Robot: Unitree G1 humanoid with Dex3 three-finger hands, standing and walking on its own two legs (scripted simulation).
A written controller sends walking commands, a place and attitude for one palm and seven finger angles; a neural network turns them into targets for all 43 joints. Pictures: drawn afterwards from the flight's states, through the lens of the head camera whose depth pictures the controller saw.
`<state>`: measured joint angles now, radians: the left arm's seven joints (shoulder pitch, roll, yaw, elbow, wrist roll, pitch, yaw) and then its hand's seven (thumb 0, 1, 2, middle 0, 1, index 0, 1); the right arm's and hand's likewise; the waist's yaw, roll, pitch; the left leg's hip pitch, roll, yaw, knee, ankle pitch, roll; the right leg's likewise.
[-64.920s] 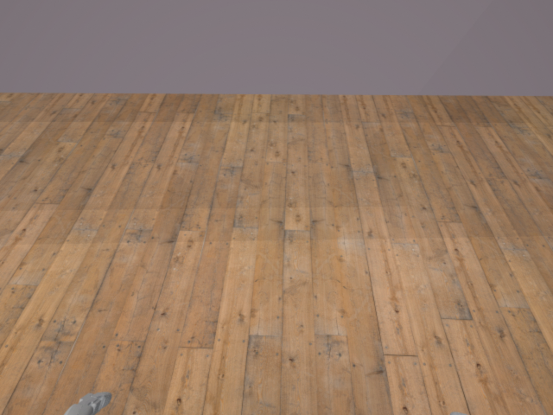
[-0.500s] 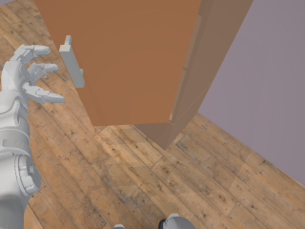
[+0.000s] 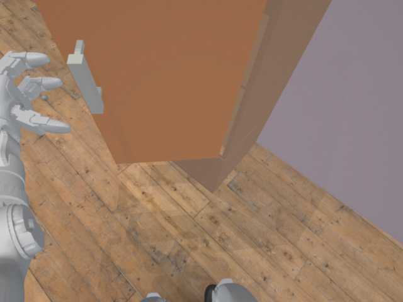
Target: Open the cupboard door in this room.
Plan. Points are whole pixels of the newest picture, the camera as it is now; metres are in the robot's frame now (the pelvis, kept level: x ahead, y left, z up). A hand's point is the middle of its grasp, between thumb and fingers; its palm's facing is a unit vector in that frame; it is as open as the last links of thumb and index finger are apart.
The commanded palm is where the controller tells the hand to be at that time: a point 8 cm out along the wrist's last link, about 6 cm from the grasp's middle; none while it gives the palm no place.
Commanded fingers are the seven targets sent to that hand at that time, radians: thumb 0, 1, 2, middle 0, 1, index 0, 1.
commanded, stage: move the hooked fingers beside the handle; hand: left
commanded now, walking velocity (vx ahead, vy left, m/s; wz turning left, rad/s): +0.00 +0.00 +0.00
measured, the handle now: (89, 79) +0.52 +0.19 +0.09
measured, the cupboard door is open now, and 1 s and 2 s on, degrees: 46 46 46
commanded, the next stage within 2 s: slide the fingers in behind the handle in 0.42 s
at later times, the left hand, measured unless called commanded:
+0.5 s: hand (51, 99) +0.47 +0.25 +0.10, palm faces +0.03 -1.00 +0.00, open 14.0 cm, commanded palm +0.44 +0.29 +0.10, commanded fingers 0.00 -0.50 0.30 -0.30 -1.20 -0.30 -1.20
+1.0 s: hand (77, 98) +0.47 +0.20 +0.10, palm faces +0.03 -1.00 +0.00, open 14.0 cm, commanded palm +0.44 +0.26 +0.10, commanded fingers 0.00 -0.50 0.30 -0.30 -1.20 -0.30 -1.20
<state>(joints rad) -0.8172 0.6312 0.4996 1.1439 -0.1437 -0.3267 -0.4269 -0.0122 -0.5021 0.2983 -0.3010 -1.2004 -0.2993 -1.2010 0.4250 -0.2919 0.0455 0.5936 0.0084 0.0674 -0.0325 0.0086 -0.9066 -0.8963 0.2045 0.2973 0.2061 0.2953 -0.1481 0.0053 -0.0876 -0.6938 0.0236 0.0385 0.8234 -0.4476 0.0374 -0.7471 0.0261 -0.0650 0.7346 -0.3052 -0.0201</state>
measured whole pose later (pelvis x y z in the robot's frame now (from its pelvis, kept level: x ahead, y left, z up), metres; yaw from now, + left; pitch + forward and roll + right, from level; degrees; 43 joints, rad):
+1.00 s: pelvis -0.01 -0.01 +0.00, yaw +1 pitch +16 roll -1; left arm -0.86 0.50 0.40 1.14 -0.12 -0.34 -0.29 -0.01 -0.50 0.30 -0.30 -1.20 -0.30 -1.20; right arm 0.40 -0.28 0.04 0.61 0.00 0.04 -0.02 0.01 -0.91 -0.90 0.20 0.30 0.21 0.30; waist -0.14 0.01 -0.08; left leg -0.69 0.01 0.03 0.84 -0.44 0.03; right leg -0.75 0.01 -0.07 0.77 -0.31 -0.03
